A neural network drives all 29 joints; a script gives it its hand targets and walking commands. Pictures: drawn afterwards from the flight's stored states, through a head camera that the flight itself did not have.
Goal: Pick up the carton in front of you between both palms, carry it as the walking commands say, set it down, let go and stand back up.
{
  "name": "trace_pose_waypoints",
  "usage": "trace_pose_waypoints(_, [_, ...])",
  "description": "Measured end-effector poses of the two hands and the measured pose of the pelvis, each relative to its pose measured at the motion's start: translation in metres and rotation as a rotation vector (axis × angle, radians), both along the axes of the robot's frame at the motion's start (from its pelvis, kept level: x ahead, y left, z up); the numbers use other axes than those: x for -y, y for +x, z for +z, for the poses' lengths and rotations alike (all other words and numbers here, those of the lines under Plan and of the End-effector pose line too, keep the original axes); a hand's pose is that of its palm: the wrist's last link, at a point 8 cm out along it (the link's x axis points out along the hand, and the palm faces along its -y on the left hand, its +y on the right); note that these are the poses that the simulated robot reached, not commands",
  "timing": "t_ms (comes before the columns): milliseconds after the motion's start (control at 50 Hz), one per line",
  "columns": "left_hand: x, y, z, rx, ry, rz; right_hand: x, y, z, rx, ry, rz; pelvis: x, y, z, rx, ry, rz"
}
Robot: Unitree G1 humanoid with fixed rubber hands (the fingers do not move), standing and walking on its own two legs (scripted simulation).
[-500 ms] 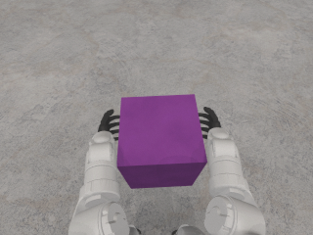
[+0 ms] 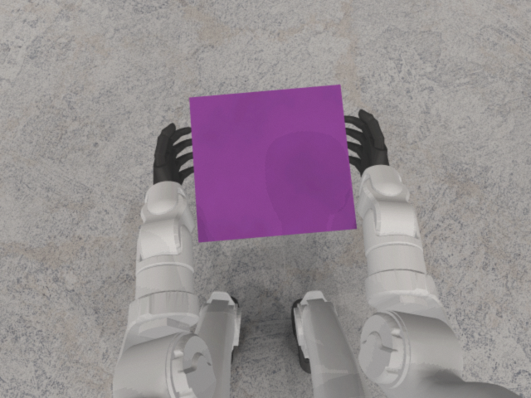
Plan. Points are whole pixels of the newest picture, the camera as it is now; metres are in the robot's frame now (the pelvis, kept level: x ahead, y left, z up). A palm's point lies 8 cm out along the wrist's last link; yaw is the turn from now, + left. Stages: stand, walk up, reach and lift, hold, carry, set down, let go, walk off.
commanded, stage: set down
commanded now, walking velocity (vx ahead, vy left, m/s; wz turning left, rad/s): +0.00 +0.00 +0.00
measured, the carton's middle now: (270, 177) +0.45 +0.00 -0.16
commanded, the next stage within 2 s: none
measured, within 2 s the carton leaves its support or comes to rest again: rests again in 1.40 s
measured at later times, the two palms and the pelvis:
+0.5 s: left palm (195, 191) +0.44 +0.14 -0.23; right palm (345, 174) +0.47 -0.15 -0.23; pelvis -0.03 +0.00 -0.13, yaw +1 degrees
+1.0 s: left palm (209, 197) +0.47 +0.14 -0.39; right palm (328, 178) +0.51 -0.16 -0.39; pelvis -0.05 +0.00 -0.23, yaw +2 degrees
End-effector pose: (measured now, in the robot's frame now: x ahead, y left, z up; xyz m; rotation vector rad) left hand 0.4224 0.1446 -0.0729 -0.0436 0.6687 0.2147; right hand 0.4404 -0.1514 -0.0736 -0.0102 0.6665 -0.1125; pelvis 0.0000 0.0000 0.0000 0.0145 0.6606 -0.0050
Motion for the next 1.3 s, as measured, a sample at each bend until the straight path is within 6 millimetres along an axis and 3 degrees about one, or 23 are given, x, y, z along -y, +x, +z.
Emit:
trace_pose_waypoints(180, [0.001,0.008,-0.052,-0.030,0.015,0.000,0.001,0.011,-0.053,-0.029,-0.014,0.023,0.002,-0.001,-0.040,-0.110,0.006,0.001])
trace_pose_waypoints(540, [0.003,0.022,-0.173,-0.028,0.008,0.023,0.003,0.035,-0.170,-0.025,-0.033,0.059,0.000,-0.036,-0.139,-0.157,0.013,-0.003])
trace_pose_waypoints(760, [0.005,0.033,-0.239,-0.052,0.017,0.034,0.005,0.052,-0.236,-0.047,-0.048,0.089,0.000,-0.047,-0.186,-0.151,0.024,-0.006])
trace_pose_waypoints(980, [0.005,0.043,-0.313,-0.071,0.018,0.051,0.004,0.067,-0.312,-0.068,-0.058,0.124,0.003,-0.046,-0.228,-0.119,0.038,-0.004])
trace_pose_waypoints(1080, [0.001,0.046,-0.330,-0.078,0.009,0.063,0.000,0.072,-0.331,-0.080,-0.063,0.138,0.006,-0.040,-0.240,-0.088,0.035,0.006])
trace_pose_waypoints(1300, [0.002,0.048,-0.338,-0.083,0.005,0.046,0.003,0.071,-0.339,-0.093,-0.062,0.129,0.003,-0.035,-0.253,-0.071,0.028,0.012])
